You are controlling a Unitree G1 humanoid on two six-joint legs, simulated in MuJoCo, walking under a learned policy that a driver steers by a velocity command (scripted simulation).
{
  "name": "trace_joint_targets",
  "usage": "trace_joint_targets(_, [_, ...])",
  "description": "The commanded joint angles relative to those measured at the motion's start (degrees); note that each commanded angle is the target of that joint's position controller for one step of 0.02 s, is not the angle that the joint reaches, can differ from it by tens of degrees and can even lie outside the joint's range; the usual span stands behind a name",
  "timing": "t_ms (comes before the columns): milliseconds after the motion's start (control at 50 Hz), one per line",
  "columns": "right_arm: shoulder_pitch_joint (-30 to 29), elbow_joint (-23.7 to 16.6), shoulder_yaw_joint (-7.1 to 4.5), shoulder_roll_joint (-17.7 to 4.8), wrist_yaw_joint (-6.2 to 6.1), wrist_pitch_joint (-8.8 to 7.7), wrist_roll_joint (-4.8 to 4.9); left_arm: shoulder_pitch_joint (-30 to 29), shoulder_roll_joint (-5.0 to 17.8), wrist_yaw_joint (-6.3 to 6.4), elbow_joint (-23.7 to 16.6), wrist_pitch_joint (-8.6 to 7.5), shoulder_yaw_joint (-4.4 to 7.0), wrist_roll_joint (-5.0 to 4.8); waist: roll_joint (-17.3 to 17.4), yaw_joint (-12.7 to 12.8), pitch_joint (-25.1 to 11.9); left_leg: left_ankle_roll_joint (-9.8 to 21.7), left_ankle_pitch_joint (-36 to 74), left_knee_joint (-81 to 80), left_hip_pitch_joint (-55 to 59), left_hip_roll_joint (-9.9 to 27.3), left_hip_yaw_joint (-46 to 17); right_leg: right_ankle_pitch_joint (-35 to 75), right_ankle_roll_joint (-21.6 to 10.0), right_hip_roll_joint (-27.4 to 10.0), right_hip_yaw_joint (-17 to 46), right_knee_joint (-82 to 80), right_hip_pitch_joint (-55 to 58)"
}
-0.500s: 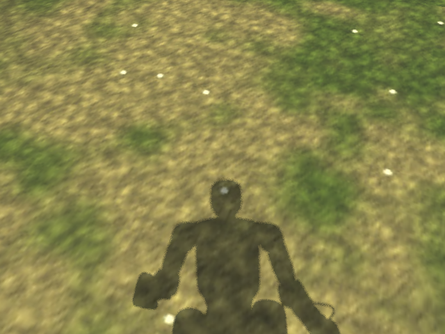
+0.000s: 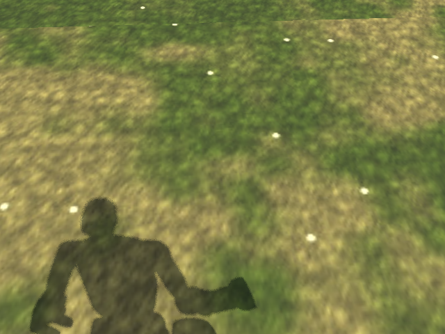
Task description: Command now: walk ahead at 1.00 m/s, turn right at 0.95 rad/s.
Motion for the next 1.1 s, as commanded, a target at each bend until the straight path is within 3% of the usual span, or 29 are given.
trace_joint_targets(20, [11.43,2.91,-1.19,-2.32,0.31,-1.16,1.03,-7.13,-2.46,-2.05,-7.85,1.05,-1.63,0.97,10.03,-3.94,-0.55,5.33,4.22,-15.98,19.11,13.35,-13.21,2.84,0.46,-7.14,1.97,1.47,-22.17])
trace_joint_targets(60, [11.71,4.19,-1.22,-2.13,1.15,-2.12,1.92,-9.90,-3.83,-2.56,-10.45,1.91,-2.52,0.90,9.26,-2.49,0.60,4.90,15.80,-17.33,17.29,13.46,-6.66,5.17,0.50,-7.51,0.48,0.14,-23.58])
trace_joint_targets(160, [10.48,6.54,-1.63,-4.44,0.75,-3.21,1.74,-20.12,-3.18,-4.19,-14.88,2.06,-3.97,0.78,5.23,-1.11,7.50,3.21,27.74,-24.08,12.64,9.18,8.77,17.09,-0.70,-5.99,-7.39,-20.23,-17.80])
trace_joint_targets(200, [13.21,7.64,-1.95,-6.36,0.31,-3.02,1.54,-21.95,-3.53,-4.54,-14.64,1.87,-4.42,0.59,4.74,-1.35,7.61,1.60,49.95,-21.57,14.85,7.86,13.08,17.33,-2.90,-1.79,-13.32,-27.59,-10.45])
trace_joint_targets(240, [14.62,7.64,-2.84,-9.99,-0.84,-2.17,1.67,-17.37,-1.82,-4.02,-12.78,1.72,-3.88,0.63,8.23,2.03,3.03,0.74,72.80,-11.93,19.37,9.65,13.53,14.65,-4.60,2.16,-15.07,-30.08,-2.07])
trace_joint_targets(280, [10.65,6.17,-3.71,-12.83,-1.55,-0.38,1.65,0.46,2.17,-2.74,-7.21,1.26,-1.88,0.97,8.81,11.19,-4.96,1.31,79.33,11.91,15.15,11.86,11.59,11.82,-7.19,4.98,-11.92,-32.84,17.58])
trace_joint_targets(300, [8.83,5.20,-3.71,-12.13,-0.98,0.10,1.85,11.12,4.12,-1.26,-3.05,0.66,-0.33,0.95,5.20,14.49,-8.75,1.35,60.43,31.06,5.94,10.00,11.31,16.78,-9.14,4.05,-6.58,-40.34,32.80])
trace_joint_targets(320, [7.95,4.36,-3.33,-8.03,0.19,0.08,1.34,8.04,7.21,0.84,-2.41,1.27,1.45,-1.07,-6.77,9.60,-5.47,0.15,-7.23,52.59,-11.61,-2.36,10.87,27.07,-9.58,-2.62,3.89,-41.31,41.56])
trace_joint_targets(340, [14.90,-1.67,-2.31,-5.67,-0.26,-0.24,2.28,5.71,14.73,0.83,-5.49,2.07,2.69,1.14,-8.11,3.20,-16.47,-2.41,-18.22,71.04,-26.27,-4.14,1.88,58.39,-22.16,-17.85,29.20,-39.70,55.12])
trace_joint_targets(360, [9.77,-3.45,-1.93,-7.88,-0.44,-1.04,2.64,7.41,13.15,1.55,-7.36,2.45,3.38,0.35,0.97,6.78,-22.68,-2.23,-13.71,70.66,-30.75,-2.90,-6.27,45.63,-25.30,-19.93,37.62,-47.97,55.29])
trace_joint_targets(380, [7.79,-3.82,-1.46,-7.62,-0.33,-1.60,2.57,4.10,10.41,2.29,-6.52,2.27,2.86,-0.44,5.50,3.33,-12.28,-1.54,-11.05,62.55,-30.19,-0.08,-7.44,40.49,-22.74,-18.16,34.63,-53.04,42.98])
trace_joint_targets(400, [2.82,-6.79,-2.62,-8.52,-1.31,-3.98,4.06,-3.40,6.63,0.92,-11.16,-0.74,2.08,-3.01,10.66,0.37,-9.28,-1.73,-12.41,58.07,-27.63,-1.86,-12.42,28.79,-21.21,-14.65,38.25,-57.15,34.88])
trace_joint_targets(420, [5.42,-4.42,-3.22,-9.44,-1.65,-3.66,4.56,-8.51,4.21,0.61,-11.22,-1.81,1.01,-3.01,13.79,-3.96,-5.22,-2.45,-10.83,54.03,-24.73,1.07,-11.84,32.56,-18.85,-15.05,32.18,-57.51,25.91])
trace_joint_targets(440, [8.33,-2.81,-3.85,-9.94,-1.63,-2.46,4.50,-11.05,2.59,0.71,-11.55,-2.33,0.43,-2.18,12.82,-6.29,-2.36,-3.07,-9.90,49.87,-20.21,3.07,-10.78,38.14,-17.39,-14.60,26.45,-57.58,17.60])
trace_joint_targets(480, [7.30,-2.82,-3.37,-6.65,-1.50,-1.75,3.00,-11.85,-0.93,1.46,-9.67,-2.75,-0.79,-2.75,10.26,-6.47,1.77,-3.28,-6.35,34.80,-13.54,4.48,-6.01,46.33,-12.68,-9.19,14.89,-57.11,3.83])
trace_joint_targets(520, [2.75,-4.16,-1.30,-0.07,-0.64,-2.67,2.10,-8.59,-1.06,2.86,-6.65,-2.25,-0.89,-1.97,4.97,-3.67,-0.28,-2.05,7.19,20.27,-6.58,1.55,-1.10,50.15,-8.36,-2.19,4.82,-56.04,-0.43])
trace_joint_targets(540, [1.48,-3.49,-0.85,1.27,0.09,-3.03,2.28,-5.05,-1.43,3.43,-5.14,-1.96,-0.94,-1.64,3.20,-1.15,-2.97,-1.29,18.42,14.80,-3.54,-0.16,-0.09,46.41,-6.58,-0.83,2.17,-55.31,1.81])
trace_joint_targets(620, [-6.24,-5.75,-1.77,-2.17,2.69,-2.94,4.13,-0.59,-0.57,4.01,-1.91,-1.22,-1.09,-1.08,-1.08,3.08,-1.82,2.01,29.19,2.04,-5.96,-3.05,-1.03,37.51,-2.10,-4.90,1.50,-53.20,11.94])
trace_joint_targets(660, [-4.21,-6.41,-3.61,-6.14,3.84,-3.02,3.78,-2.52,0.89,4.47,-2.51,-0.48,-0.52,-0.71,-2.69,0.83,-2.92,4.04,22.56,1.25,-6.10,-5.13,0.17,44.35,-0.39,-6.58,1.48,-46.09,16.34])
trace_joint_targets(700, [9.14,-3.41,-5.27,-8.15,4.29,-2.84,3.32,-7.55,1.05,5.04,-4.78,0.63,-0.29,-0.70,-2.21,-6.81,-7.27,6.39,20.67,-1.17,3.81,-6.59,0.34,50.96,2.17,-6.05,-0.13,-30.22,15.76])
trace_joint_targets(720, [15.20,-2.76,-5.82,-10.29,3.79,-2.67,3.18,-8.67,-0.23,5.10,-6.79,0.79,-0.57,0.18,5.90,-9.49,-10.52,9.82,39.87,-3.57,13.84,0.52,-9.80,28.16,4.64,-0.22,-3.22,-9.67,8.03])
trace_joint_targets(740, [9.86,-5.61,-5.03,-12.29,3.08,-2.12,1.10,1.91,-5.28,3.96,-7.24,1.07,-1.67,1.02,20.13,-1.03,-15.63,22.83,54.31,-2.67,29.76,15.45,-38.85,-21.07,10.21,10.09,0.21,11.81,-12.24])
trace_joint_targets(760, [5.55,-8.38,-5.35,-11.77,2.50,-1.09,1.12,5.74,-0.90,2.53,-6.88,0.76,-1.80,-0.16,15.40,-1.82,-24.68,25.04,31.65,-9.19,31.88,17.99,-49.40,-15.96,8.92,6.34,9.80,16.78,-15.13])
trace_joint_targets(780, [1.59,-10.39,-4.96,-8.97,1.66,0.28,1.91,-1.55,1.77,2.21,-7.92,1.24,-1.20,-1.30,7.82,-3.34,-18.39,22.00,12.76,-10.39,24.47,14.70,-44.28,-11.12,8.09,4.12,9.21,15.87,-16.65])
trace_joint_targets(800, [-0.24,-10.76,-4.27,-7.16,1.05,1.68,2.81,-6.03,0.69,2.44,-8.89,1.91,-1.25,-0.62,0.38,-2.58,-10.27,18.53,2.51,-13.26,14.12,10.65,-39.12,-7.40,7.61,2.70,7.76,10.89,-17.44])
trace_joint_targets(820, [-1.12,-11.33,-3.94,-6.99,0.56,2.36,3.36,-7.50,0.05,2.87,-9.68,2.65,-1.34,0.05,-0.63,-1.61,-7.74,17.04,-2.51,-14.77,7.88,8.44,-37.46,-5.35,7.46,1.64,7.50,6.08,-16.03])
trace_joint_targets(880, [-3.35,-12.06,-4.53,-7.39,0.14,3.85,3.54,-6.34,-2.45,3.15,-8.89,2.83,-1.44,-0.24,4.29,0.43,-3.98,13.13,-1.10,-15.97,-1.27,0.50,-29.64,-3.22,8.01,1.51,5.18,-12.68,-8.70])
trace_joint_targets(960, [-1.04,-11.10,-5.95,-9.49,-1.13,5.51,4.24,-8.57,-2.78,4.10,-8.10,2.29,-1.21,-0.77,8.42,-1.26,-8.61,12.33,3.45,-13.50,3.26,0.02,-30.77,-0.35,10.11,2.64,6.76,-24.47,-5.77])
trace_joint_targets(1100, [-1.28,-11.59,-7.01,-9.35,-1.51,7.71,4.33,-13.58,-1.20,3.53,-7.74,0.10,-0.05,-1.82,13.08,-3.97,-6.28,10.87,-4.43,-12.66,5.93,-1.56,-37.46,1.73,9.37,3.59,8.79,-38.63,-0.38])
Keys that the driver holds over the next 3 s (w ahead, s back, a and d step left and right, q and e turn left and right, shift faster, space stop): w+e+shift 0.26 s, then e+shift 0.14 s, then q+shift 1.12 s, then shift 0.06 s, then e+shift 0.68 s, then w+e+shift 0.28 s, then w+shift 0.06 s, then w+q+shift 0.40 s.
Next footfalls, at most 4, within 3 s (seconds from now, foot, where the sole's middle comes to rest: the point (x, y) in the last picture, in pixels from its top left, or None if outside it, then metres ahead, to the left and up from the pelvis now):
0.32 right None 0.45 -0.06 -0.77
0.70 left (248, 238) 0.80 -0.06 -0.77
1.18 right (303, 246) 0.77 -0.24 -0.77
1.66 left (223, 268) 0.68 0.03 -0.77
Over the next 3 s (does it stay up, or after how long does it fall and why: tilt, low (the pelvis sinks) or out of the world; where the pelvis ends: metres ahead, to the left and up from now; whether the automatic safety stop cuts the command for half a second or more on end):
stays up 1.04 -0.18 0.00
